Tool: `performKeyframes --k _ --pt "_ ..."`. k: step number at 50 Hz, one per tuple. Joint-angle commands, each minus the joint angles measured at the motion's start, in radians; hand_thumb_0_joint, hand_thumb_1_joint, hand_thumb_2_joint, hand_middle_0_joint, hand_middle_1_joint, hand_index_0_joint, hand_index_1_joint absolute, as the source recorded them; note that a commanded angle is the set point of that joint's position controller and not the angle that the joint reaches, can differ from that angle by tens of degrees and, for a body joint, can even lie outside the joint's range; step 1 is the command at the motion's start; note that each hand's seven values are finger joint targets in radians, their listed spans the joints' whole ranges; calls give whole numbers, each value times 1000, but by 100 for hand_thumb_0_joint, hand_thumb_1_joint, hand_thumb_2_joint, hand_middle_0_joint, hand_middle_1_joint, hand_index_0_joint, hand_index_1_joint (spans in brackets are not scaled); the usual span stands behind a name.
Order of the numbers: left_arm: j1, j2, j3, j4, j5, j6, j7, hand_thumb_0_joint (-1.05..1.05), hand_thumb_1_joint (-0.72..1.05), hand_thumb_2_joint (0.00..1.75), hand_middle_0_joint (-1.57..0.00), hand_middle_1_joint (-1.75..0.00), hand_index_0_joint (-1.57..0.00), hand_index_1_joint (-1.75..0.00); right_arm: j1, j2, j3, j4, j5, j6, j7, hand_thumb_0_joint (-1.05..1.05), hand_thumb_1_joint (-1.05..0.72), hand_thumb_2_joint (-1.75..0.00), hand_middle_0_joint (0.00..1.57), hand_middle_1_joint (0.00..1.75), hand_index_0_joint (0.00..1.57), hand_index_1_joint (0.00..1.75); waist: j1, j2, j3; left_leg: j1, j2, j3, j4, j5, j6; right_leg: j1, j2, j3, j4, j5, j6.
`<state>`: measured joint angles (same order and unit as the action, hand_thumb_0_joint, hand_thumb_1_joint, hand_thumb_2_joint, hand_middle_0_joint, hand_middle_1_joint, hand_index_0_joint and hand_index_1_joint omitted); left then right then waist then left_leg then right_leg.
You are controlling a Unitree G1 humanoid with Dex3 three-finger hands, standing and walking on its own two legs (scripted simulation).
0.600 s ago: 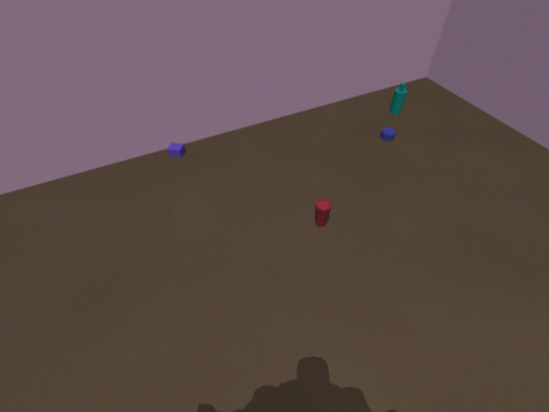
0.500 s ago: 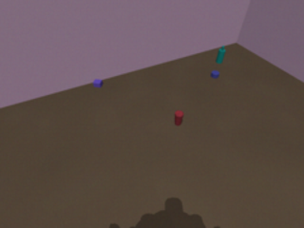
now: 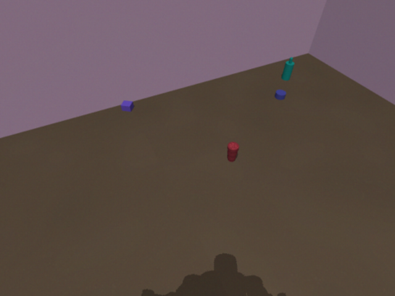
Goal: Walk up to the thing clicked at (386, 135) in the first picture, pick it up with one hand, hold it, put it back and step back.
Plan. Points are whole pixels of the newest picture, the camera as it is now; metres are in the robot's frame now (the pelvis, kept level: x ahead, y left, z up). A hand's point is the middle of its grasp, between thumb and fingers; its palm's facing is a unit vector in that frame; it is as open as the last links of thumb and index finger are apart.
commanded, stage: stand
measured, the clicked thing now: (280, 94) +1.84 -0.65 -0.76
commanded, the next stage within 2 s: walk up in 0.52 s
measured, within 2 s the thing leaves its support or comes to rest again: neither
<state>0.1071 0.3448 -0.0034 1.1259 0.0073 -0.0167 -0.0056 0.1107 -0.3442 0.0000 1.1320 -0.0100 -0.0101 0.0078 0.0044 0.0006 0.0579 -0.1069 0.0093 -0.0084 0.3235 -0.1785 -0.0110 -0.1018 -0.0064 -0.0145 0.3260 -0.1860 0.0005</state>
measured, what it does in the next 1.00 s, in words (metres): steps on the spot, turning right: left foot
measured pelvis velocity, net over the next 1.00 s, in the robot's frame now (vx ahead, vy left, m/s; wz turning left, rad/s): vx -0.02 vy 0.09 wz -0.45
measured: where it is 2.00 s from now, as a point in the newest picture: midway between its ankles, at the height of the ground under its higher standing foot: outside the picture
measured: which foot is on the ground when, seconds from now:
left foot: down 0.00-0.56, up 0.58-0.78, down 0.80-1.00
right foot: down 0.00-0.80, up 0.82-1.00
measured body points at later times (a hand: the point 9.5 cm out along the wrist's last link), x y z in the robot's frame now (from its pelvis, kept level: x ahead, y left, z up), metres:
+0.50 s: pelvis +0.00 +0.00 +0.00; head +0.01 +0.00 +0.45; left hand +0.08 +0.30 -0.13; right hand +0.08 -0.30 -0.13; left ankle +0.00 +0.13 -0.75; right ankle +0.00 -0.12 -0.75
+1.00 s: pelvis -0.02 +0.09 +0.00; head +0.03 +0.10 +0.44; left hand +0.21 +0.35 -0.13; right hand -0.07 -0.24 -0.09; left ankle +0.03 +0.17 -0.75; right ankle -0.09 -0.07 -0.67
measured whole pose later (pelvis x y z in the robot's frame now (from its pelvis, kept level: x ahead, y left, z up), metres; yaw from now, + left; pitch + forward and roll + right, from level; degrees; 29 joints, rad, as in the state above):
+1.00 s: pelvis -0.02 +0.09 +0.00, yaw -26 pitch -2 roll -3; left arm 0.24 0.47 0.08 0.81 0.02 0.05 -0.05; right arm 0.19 -0.37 -0.09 0.84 -0.02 0.01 0.02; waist -0.01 -0.03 0.12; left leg -0.20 0.04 0.06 0.47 -0.24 0.03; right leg -0.45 0.05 0.11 1.05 -0.35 0.02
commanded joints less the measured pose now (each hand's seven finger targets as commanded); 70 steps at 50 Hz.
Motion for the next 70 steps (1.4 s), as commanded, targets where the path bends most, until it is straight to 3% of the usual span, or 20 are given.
performKeyframes --k 1,25,26,29,31,37,38,39,40,42,45,48,55,60,62,63,64,65,66,70 --pt "-41 208 39 -64 2 -21 17 0 90 90 -20 -30 -20 -30 -42 -210 -39 -65 4 -23 -17 0 -90 -90 20 30 20 30 -6 -5 -100 14 118 -87 -38 159 35 25 -127 95 -50 167 -29" --pt "-39 211 42 -67 1 -18 15 0 90 90 -20 -30 -20 -30 -37 -213 -36 -69 2 -24 -19 0 -90 -90 20 30 20 30 -3 10 -108 24 121 -83 -39 184 34 36 -133 98 -48 188 -30" --pt "37 286 78 -156 24 2 16 0 90 90 -20 -30 -20 -30 -98 -334 -120 -148 -8 -14 -7 0 -90 -90 20 30 20 30 -6 28 -33 47 47 48 161 52 22 -141 -132 269 23 337 -85" --pt "116 339 113 -196 44 -1 25 0 90 90 -20 -30 -20 -30 -116 -228 -106 -225 -6 7 3 0 -90 -90 20 30 20 30 31 -183 -12 -304 -70 -17 398 -385 7 21 -272 570 -28 390 -227" --pt "106 341 127 -256 48 -8 31 0 90 90 -20 -30 -20 -30 -78 -228 -115 -244 -10 14 8 0 -90 -90 20 30 20 30 6 -221 -67 -365 -25 -124 502 -397 9 78 -300 608 1 408 -275" --pt "67 270 119 -384 42 12 23 0 90 90 -20 -30 -20 -30 12 -205 -139 -301 -14 23 13 0 -90 -90 20 30 20 30 -38 -139 -152 -68 -69 -43 276 -212 11 -177 -84 451 136 362 -155" --pt "18 267 115 -411 36 19 20 0 90 90 -20 -30 -20 -30 88 -211 -145 -286 -18 20 9 0 -90 -90 20 30 20 30 -94 -105 -165 106 -55 -45 113 -103 21 -304 -42 409 202 275 -111" --pt "-1 209 102 -443 27 23 20 0 90 90 -20 -30 -20 -30 152 -266 -164 -283 -30 15 -1 0 -90 -90 20 30 20 30 -134 23 -167 236 74 -179 -60 -125 47 -443 68 297 332 83 -27" --pt "53 170 93 -449 26 24 24 0 90 90 -20 -30 -20 -30 98 -339 -180 -319 -33 11 -12 0 -90 -90 20 30 20 30 -89 277 -153 222 322 -459 -79 22 114 -535 198 203 543 -353 12" --pt "204 260 116 -403 34 47 28 0 90 90 -20 -30 -20 -30 -60 -366 -189 -392 -24 13 -15 0 -90 -90 20 30 20 30 -20 234 -104 -62 479 -460 -89 -79 287 -416 47 160 771 -393 32" --pt "168 301 139 -361 13 55 -18 0 90 90 -20 -30 -20 -30 -78 -279 -166 -425 -13 -6 -12 0 -90 -90 20 30 20 30 2 99 24 -185 303 -254 -97 -133 184 -369 7 189 825 -197 16" --pt "169 262 132 -394 5 56 -48 0 90 90 -20 -30 -20 -30 40 -298 -164 -405 -2 -27 -12 0 -90 -90 20 30 20 30 -30 143 11 -15 237 -140 -47 -101 119 -458 12 154 708 -129 12" --pt "63 239 113 -449 14 27 -52 0 90 90 -20 -30 -20 -30 184 -341 -171 -427 -20 -33 16 0 -90 -90 20 30 20 30 -100 199 -23 61 310 -84 -36 -86 170 -419 -22 30 450 -225 10" --pt "143 226 111 -414 13 4 -40 0 90 90 -20 -30 -20 -30 167 -342 -164 -455 -15 -21 24 0 -90 -90 20 30 20 30 -60 183 -84 19 307 25 129 168 185 -232 7 -41 281 -210 -25" --pt "208 231 123 -389 18 -6 -32 0 90 90 -20 -30 -20 -30 152 -321 -154 -467 0 -10 25 0 -90 -90 20 30 20 30 -10 115 -119 -27 267 116 292 224 144 -77 27 -61 91 -83 -50" --pt "284 291 148 -365 23 -16 -21 0 90 90 -20 -30 -20 -30 155 -272 -136 -478 9 -7 25 0 -90 -90 20 30 20 30 39 -25 -160 -156 206 161 497 176 91 108 3 41 28 -70 -85" --pt "313 378 174 -374 28 -25 -8 0 90 90 -20 -30 -20 -30 161 -187 -108 -503 17 -8 26 0 -90 -90 20 30 20 30 56 -301 -146 -437 67 168 697 -225 31 230 -204 422 -13 6 -159" --pt "227 377 166 -424 28 -27 -2 0 90 90 -20 -30 -20 -30 166 -210 -105 -494 14 2 21 0 -90 -90 20 30 20 30 25 -219 -79 -598 34 80 727 -392 -6 224 -304 571 7 40 -242" --pt "235 393 169 -424 14 -13 -3 0 90 90 -20 -30 -20 -30 141 -274 -120 -493 8 1 11 0 -90 -90 20 30 20 30 60 -219 -75 -538 65 20 763 -433 -4 127 -346 606 10 15 -322" --pt "164 295 136 -436 -1 -14 14 0 90 90 -20 -30 -20 -30 184 -268 -114 -423 9 -9 14 0 -90 -90 20 30 20 30 -7 -182 -17 -483 69 4 666 -276 -4 67 -150 307 78 244 -206"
